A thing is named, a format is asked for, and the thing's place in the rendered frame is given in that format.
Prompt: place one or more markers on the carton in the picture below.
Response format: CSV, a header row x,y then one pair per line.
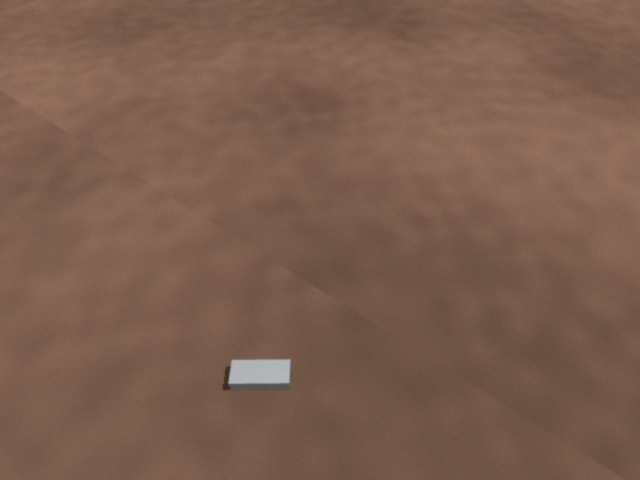
x,y
272,374

